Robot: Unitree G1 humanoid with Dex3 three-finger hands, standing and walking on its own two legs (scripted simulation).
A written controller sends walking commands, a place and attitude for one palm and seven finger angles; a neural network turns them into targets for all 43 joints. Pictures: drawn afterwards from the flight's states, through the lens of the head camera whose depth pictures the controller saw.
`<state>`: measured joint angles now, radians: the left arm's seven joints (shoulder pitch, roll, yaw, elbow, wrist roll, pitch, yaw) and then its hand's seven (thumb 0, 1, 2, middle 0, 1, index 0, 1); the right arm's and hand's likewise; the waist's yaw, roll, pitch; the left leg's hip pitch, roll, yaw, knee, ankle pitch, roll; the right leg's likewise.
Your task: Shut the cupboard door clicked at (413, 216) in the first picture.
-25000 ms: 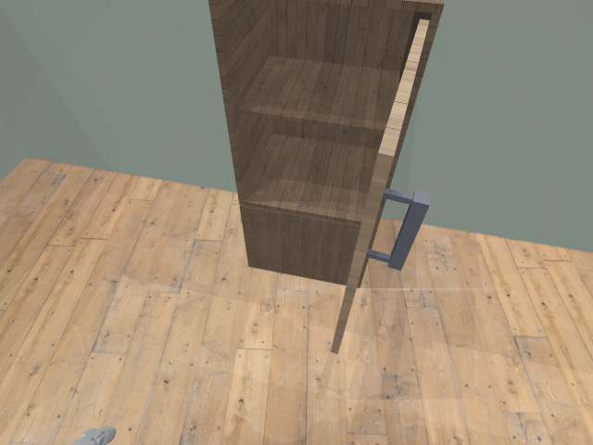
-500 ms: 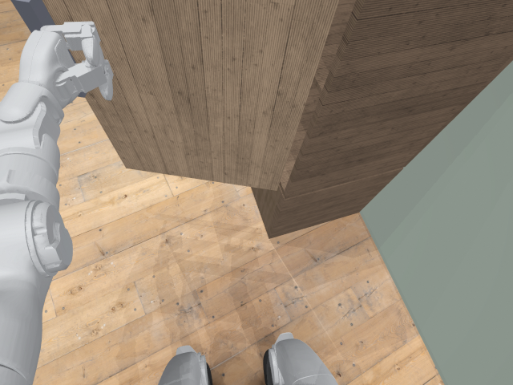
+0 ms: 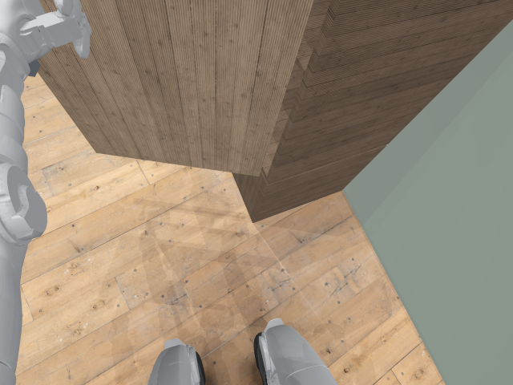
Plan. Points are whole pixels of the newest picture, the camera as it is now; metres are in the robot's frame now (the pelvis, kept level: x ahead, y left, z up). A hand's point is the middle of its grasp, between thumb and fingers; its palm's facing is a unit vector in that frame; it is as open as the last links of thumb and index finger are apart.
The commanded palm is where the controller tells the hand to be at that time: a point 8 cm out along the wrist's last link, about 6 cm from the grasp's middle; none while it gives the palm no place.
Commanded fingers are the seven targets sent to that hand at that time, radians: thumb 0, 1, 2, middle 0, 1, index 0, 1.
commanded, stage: push the door shut along its arc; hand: left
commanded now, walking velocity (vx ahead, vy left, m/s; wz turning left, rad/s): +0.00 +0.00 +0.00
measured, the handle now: (0, 9) +0.62 +0.22 +0.12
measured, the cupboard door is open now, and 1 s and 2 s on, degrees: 62 53 53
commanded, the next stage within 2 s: pull the fist back off the door in 0.24 s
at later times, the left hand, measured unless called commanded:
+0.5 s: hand out of the picture +0.62 +0.11 +0.13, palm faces +0.06 -1.00 +0.08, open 3.1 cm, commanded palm +0.60 +0.12 +0.13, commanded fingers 0.00 0.90 0.90 -1.30 -1.50 -1.30 -1.50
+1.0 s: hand (105, 37) +0.57 +0.10 +0.12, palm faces +0.09 -1.00 -0.01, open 3.1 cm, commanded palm +0.52 +0.14 +0.13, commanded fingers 0.00 0.90 0.90 -1.30 -1.50 -1.30 -1.50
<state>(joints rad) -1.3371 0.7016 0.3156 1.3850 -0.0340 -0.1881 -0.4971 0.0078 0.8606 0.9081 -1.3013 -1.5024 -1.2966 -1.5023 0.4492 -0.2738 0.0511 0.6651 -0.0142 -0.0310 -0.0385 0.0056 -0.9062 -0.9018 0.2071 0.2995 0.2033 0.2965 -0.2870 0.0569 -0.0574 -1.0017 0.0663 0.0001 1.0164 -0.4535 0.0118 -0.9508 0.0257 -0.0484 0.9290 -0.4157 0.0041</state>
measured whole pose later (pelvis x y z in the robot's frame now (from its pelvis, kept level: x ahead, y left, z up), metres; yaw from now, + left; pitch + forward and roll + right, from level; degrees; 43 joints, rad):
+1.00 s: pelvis +0.02 -0.01 +0.02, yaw +1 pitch +22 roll -2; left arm -1.06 0.36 0.35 1.21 0.00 -0.34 0.06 0.02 0.90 0.90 -1.30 -1.50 -1.29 -1.50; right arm 0.52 -0.27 -0.02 0.65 -0.06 0.02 0.08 0.01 -0.91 -0.90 0.20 0.30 0.20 0.30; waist -0.22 0.06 -0.10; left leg -0.83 0.06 0.01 0.87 -0.43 0.00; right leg -0.79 0.02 -0.03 0.81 -0.40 0.00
